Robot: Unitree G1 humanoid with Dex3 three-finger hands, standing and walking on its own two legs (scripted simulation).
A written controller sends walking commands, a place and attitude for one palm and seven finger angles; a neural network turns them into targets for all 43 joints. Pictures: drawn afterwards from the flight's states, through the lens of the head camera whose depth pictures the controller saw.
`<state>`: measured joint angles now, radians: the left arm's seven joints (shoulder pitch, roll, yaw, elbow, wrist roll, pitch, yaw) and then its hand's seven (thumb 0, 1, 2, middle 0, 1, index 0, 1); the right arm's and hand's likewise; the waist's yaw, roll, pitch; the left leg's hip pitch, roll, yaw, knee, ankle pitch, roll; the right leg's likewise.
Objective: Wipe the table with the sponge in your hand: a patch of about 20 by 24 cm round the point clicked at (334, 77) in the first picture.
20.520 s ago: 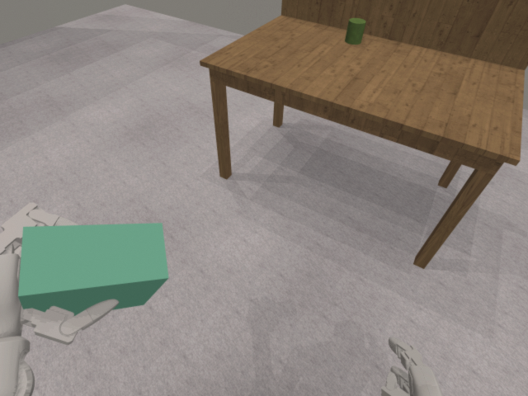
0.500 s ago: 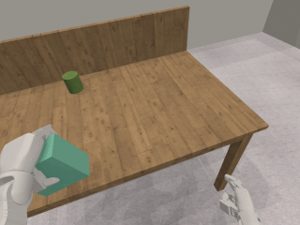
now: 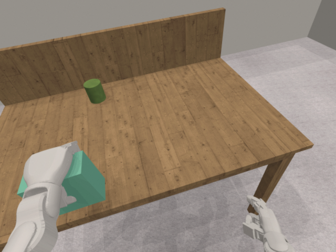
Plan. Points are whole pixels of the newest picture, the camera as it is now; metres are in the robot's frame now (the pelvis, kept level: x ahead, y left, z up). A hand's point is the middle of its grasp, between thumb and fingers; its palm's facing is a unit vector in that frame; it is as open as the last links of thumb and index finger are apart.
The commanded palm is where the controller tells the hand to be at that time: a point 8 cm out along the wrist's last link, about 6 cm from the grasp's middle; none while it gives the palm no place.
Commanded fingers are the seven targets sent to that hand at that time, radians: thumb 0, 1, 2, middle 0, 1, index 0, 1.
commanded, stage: turn the palm down, sponge in hand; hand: left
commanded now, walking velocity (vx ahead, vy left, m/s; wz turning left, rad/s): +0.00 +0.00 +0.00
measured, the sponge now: (72, 189) +0.22 +0.29 +0.04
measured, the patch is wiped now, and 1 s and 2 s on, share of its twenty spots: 0.00 0.00 0.00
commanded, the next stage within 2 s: move the sponge above the wiping area in 0.38 s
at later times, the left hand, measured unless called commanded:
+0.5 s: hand (73, 177) +0.23 +0.27 +0.08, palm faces +0.02 -0.10 -0.99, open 10.5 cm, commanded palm +0.20 +0.26 +0.15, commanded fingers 0.00 0.10 1.30 -1.20 -1.60 -1.20 -1.60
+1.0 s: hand (80, 171) +0.25 +0.27 +0.07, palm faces +0.00 -0.09 -1.00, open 10.5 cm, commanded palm +0.22 +0.27 +0.13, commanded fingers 0.00 0.10 1.30 -1.20 -1.60 -1.20 -1.60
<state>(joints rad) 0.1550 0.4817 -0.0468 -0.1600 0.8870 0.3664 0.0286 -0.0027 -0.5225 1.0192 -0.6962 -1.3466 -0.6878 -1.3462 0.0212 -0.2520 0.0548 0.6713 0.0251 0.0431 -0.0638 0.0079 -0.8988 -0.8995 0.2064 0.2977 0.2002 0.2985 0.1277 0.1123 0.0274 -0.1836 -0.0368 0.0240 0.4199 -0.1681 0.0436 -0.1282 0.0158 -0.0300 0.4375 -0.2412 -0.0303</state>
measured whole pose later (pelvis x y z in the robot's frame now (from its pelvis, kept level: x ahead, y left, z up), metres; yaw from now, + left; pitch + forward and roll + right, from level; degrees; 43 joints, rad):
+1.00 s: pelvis +0.01 -0.02 +0.00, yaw -1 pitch -2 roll +0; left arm 0.09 0.45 -0.03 0.02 0.90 0.29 0.07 0.00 -0.52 1.02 -0.70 -1.34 -0.69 -1.34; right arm 0.06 -0.27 0.01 0.70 0.04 0.02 -0.06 0.01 -0.90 -0.90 0.21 0.30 0.20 0.30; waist 0.10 0.10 0.01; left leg -0.20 -0.01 0.02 0.43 -0.18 0.02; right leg -0.15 0.04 -0.02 0.44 -0.25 -0.06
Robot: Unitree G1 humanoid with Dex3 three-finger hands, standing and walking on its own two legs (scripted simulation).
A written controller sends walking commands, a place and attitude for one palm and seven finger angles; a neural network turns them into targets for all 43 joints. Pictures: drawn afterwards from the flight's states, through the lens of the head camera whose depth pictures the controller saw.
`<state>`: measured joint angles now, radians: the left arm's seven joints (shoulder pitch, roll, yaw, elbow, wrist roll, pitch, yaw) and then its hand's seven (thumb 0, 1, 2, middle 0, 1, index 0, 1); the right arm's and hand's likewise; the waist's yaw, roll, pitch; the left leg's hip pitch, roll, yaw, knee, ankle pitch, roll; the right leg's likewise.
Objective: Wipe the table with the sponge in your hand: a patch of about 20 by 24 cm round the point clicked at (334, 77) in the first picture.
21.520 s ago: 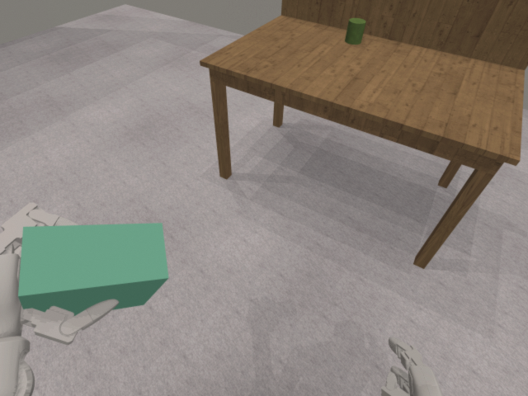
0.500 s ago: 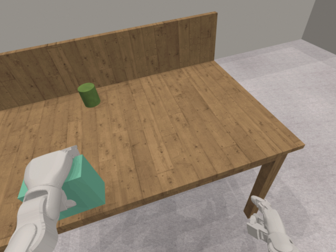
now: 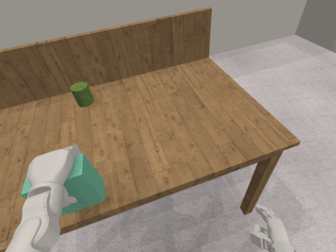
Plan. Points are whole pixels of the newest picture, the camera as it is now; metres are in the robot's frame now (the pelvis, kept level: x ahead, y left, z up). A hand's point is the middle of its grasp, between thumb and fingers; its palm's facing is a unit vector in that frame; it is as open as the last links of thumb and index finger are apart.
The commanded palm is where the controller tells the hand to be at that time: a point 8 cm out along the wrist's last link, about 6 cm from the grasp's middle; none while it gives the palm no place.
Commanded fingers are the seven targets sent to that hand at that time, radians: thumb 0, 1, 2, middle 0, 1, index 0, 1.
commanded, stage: move the sponge above the wiping area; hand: left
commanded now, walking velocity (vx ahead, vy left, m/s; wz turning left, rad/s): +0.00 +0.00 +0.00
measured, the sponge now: (72, 191) +0.23 +0.29 +0.01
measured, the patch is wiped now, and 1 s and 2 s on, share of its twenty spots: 0.00 0.00 0.00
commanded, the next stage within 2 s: lower the sponge onto the table in 1.78 s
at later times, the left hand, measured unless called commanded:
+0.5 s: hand (67, 177) +0.25 +0.30 +0.05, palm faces -0.02 -0.09 -1.00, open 10.5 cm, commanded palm +0.23 +0.29 +0.11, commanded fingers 0.00 0.10 1.30 -1.20 -1.60 -1.20 -1.60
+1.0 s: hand (79, 174) +0.27 +0.29 +0.03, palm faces -0.07 -0.07 -0.99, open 10.5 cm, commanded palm +0.26 +0.29 +0.09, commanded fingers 0.00 0.10 1.30 -1.20 -1.60 -1.20 -1.60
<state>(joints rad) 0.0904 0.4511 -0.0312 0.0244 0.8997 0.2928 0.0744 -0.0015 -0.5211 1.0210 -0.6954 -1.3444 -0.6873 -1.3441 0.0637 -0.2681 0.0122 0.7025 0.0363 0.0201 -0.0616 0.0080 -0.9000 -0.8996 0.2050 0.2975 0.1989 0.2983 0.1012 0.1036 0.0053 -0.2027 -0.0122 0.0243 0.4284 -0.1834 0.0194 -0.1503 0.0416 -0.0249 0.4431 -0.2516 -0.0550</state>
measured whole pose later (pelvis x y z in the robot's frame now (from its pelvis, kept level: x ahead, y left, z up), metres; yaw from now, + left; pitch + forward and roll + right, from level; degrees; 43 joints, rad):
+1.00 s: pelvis +0.00 +0.00 -0.01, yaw +1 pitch +0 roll +0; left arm -0.08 0.40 -0.08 0.32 0.94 0.32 0.14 0.00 -0.52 1.02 -0.69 -1.34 -0.69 -1.34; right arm 0.11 -0.27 0.00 0.71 0.06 0.05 -0.06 0.01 -0.90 -0.90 0.21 0.30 0.20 0.30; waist 0.07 0.09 -0.03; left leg -0.29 -0.01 0.01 0.50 -0.22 0.02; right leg -0.23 0.04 -0.04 0.51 -0.29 -0.06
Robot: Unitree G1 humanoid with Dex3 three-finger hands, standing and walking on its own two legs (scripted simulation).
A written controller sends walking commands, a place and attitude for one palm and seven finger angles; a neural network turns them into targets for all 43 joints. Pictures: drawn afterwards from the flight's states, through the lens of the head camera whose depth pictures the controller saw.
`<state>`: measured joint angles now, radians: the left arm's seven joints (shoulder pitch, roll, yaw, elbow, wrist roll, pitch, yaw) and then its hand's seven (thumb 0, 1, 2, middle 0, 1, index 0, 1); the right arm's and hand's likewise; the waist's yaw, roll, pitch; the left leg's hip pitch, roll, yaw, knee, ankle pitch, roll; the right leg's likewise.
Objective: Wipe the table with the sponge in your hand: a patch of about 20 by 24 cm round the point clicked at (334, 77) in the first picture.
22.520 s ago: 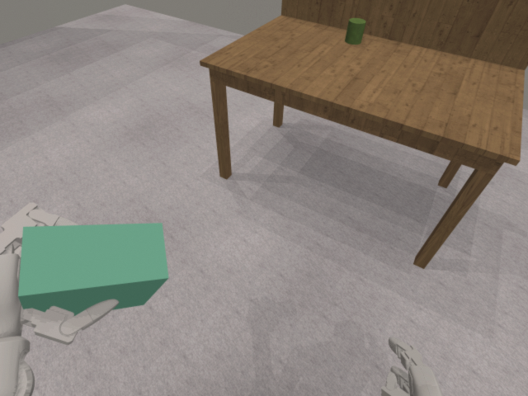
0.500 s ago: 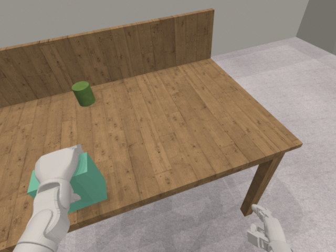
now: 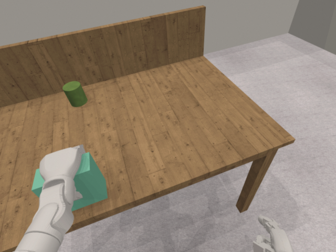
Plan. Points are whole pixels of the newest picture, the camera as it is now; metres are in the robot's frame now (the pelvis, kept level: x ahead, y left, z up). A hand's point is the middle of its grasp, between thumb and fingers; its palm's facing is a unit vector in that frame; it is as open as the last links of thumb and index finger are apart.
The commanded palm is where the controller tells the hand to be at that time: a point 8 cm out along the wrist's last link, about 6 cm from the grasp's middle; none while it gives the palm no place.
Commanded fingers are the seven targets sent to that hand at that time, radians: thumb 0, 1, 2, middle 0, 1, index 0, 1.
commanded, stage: move the sponge above the wiping area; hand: left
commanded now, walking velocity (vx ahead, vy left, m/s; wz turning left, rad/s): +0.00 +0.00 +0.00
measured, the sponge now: (77, 189) +0.26 +0.29 -0.02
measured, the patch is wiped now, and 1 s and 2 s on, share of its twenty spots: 0.00 0.00 0.00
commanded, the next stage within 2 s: lower the sponge onto the table in 0.78 s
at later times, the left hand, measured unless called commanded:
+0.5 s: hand (71, 174) +0.28 +0.30 +0.03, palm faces -0.04 -0.06 -1.00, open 10.5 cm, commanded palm +0.25 +0.30 +0.09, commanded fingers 0.00 0.10 1.30 -1.20 -1.60 -1.20 -1.60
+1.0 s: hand (66, 175) +0.28 +0.31 +0.03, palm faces -0.05 -0.07 -1.00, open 10.5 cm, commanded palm +0.26 +0.31 +0.09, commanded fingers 0.00 0.10 1.30 -1.20 -1.60 -1.20 -1.60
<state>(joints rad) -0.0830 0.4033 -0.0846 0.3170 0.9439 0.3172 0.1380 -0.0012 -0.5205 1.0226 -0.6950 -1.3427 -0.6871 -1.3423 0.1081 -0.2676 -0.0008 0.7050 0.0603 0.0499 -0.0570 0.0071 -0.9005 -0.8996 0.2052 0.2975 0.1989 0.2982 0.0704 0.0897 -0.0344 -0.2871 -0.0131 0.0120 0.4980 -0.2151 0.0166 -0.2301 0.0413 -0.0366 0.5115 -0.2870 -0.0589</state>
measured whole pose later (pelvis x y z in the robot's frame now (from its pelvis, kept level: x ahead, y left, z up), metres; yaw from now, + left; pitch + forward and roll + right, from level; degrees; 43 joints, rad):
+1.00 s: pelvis +0.00 +0.01 +0.00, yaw +0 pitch +1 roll +0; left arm -0.13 0.41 -0.06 0.39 0.96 0.26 0.17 0.00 -0.52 1.02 -0.69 -1.34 -0.69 -1.34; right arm 0.11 -0.26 -0.01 0.70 0.06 0.05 -0.05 0.01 -0.90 -0.90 0.21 0.30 0.20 0.30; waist 0.07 0.08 -0.05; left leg -0.33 -0.02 0.01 0.53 -0.22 0.03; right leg -0.26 0.04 -0.04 0.52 -0.28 -0.05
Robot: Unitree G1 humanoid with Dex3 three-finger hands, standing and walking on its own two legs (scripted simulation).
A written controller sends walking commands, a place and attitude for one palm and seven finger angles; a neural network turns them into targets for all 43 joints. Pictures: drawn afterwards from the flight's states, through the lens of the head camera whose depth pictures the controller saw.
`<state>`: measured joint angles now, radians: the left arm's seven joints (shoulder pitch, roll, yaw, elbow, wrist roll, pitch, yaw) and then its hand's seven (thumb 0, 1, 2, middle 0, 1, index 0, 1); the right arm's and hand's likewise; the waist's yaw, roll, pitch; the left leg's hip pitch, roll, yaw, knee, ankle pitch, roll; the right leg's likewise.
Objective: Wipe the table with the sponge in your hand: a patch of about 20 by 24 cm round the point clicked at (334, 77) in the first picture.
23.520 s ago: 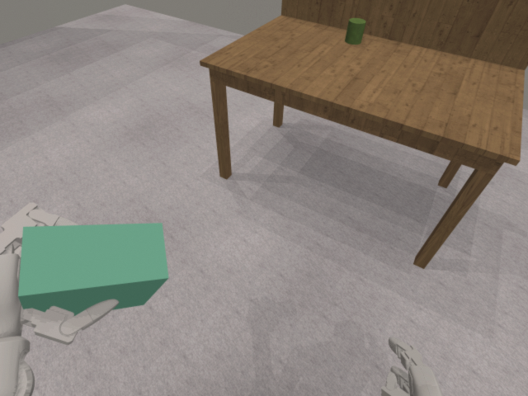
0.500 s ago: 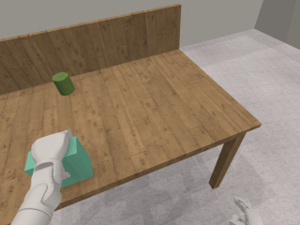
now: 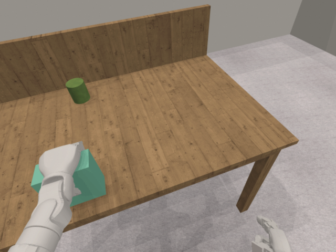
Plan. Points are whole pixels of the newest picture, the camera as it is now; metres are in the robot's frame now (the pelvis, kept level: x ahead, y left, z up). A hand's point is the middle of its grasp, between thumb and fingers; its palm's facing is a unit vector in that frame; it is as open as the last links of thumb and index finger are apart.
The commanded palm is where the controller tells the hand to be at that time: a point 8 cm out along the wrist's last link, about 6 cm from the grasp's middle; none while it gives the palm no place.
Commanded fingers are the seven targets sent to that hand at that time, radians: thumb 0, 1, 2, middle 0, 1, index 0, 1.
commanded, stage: lower the sponge onto the table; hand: left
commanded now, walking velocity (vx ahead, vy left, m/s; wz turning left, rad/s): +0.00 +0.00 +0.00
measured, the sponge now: (76, 184) +0.27 +0.30 -0.02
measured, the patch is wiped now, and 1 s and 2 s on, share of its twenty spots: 0.00 0.00 0.50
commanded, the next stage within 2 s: wipe forward along the first lane in 1.24 s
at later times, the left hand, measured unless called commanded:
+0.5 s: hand (74, 174) +0.29 +0.30 +0.02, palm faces -0.08 -0.08 -0.99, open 10.5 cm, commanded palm +0.26 +0.29 +0.08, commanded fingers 0.00 0.10 1.30 -1.20 -1.60 -1.20 -1.60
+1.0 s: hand (81, 177) +0.29 +0.29 +0.00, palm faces -0.09 -0.06 -0.99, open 10.5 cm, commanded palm +0.27 +0.28 +0.06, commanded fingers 0.00 0.10 1.30 -1.20 -1.60 -1.20 -1.60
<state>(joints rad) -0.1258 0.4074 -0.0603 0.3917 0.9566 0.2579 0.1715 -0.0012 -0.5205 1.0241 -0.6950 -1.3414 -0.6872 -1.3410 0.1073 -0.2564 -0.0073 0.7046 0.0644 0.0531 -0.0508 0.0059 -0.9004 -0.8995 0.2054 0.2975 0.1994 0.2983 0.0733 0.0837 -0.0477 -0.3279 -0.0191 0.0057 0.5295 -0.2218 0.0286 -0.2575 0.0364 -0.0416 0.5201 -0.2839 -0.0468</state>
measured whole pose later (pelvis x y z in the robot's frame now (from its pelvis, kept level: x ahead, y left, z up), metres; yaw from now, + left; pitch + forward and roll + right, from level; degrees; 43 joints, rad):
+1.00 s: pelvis +0.00 +0.00 -0.01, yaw +0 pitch +4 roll +0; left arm -0.14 0.37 -0.07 0.51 0.98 0.24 0.25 0.00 -0.52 1.03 -0.69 -1.34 -0.69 -1.34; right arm 0.13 -0.26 -0.03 0.71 0.06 0.06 -0.04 0.01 -0.90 -0.90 0.20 0.30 0.20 0.30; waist 0.05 0.08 -0.07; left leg -0.40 -0.01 0.00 0.59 -0.26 0.02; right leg -0.33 0.04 -0.04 0.58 -0.31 -0.05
